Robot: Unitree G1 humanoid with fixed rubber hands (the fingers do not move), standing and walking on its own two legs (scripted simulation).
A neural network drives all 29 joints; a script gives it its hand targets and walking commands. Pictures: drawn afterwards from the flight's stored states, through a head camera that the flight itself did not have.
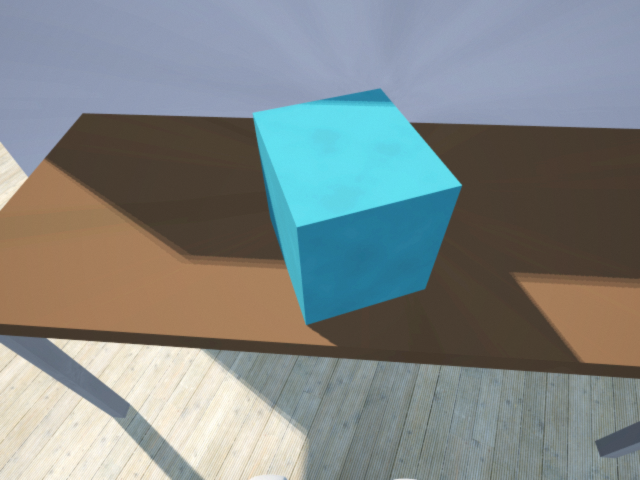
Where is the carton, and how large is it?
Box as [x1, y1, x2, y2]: [253, 88, 461, 324]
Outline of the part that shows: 380,88 253,113 270,218 306,324 423,289 428,279 461,186 460,183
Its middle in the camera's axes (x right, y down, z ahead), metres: +0.04 -0.05 +0.61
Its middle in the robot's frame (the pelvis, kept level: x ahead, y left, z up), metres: +0.50 +0.00 +0.04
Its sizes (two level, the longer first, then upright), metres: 0.242 0.208 0.232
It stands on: a table, 0.67 m high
